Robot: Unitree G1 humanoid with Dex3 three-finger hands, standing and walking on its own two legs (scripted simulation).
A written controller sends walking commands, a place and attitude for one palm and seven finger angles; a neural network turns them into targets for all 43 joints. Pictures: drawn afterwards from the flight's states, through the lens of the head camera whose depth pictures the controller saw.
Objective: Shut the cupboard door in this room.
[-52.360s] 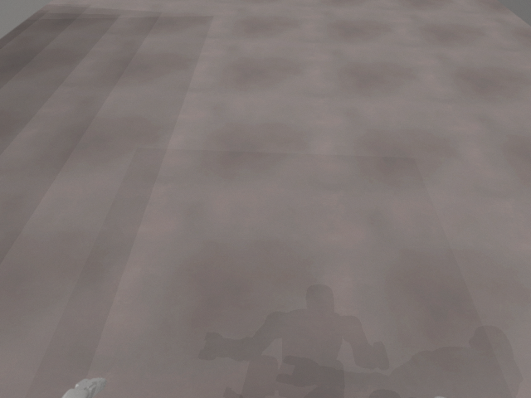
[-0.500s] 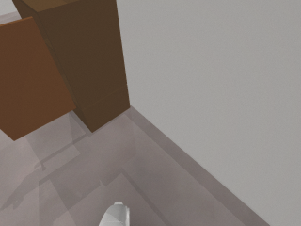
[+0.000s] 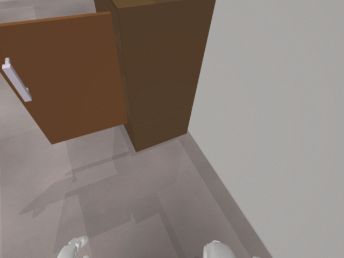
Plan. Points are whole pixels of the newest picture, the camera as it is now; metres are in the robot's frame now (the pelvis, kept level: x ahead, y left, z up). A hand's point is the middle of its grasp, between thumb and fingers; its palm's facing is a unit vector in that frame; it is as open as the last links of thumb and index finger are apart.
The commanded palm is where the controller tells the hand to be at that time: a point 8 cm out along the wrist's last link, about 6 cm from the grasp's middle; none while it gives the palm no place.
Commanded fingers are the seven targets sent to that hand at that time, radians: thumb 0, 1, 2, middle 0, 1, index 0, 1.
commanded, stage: turn to face it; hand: left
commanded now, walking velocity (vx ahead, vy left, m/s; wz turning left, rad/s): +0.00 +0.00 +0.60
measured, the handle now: (18, 80) +0.63 +0.57 -0.04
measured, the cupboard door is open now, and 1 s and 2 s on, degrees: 88 88 88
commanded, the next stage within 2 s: take the last steps up to it in 0.58 s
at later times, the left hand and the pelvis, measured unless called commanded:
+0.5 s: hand out of the picture +0.06 +0.15 -0.15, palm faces +0.29 -0.92 -0.28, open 7.4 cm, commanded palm none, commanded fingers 0.00 0.90 0.90 -0.20 -0.30 -0.20 -0.30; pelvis +0.03 -0.06 +0.00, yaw +18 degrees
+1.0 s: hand out of the picture -0.04 +0.18 -0.16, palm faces +0.46 -0.86 -0.21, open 7.4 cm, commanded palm none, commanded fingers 0.00 0.90 0.90 -0.20 -0.30 -0.20 -0.30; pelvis +0.03 -0.01 +0.00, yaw +25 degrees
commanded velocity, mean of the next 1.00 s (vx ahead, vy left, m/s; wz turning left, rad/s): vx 0.10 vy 0.01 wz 0.31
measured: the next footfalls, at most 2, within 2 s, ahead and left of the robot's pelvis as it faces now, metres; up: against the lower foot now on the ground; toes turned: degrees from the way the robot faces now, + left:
right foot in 0.26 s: +0.10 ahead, -0.16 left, +0.00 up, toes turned +7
left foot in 0.68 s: +0.00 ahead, +0.09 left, +0.00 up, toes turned +25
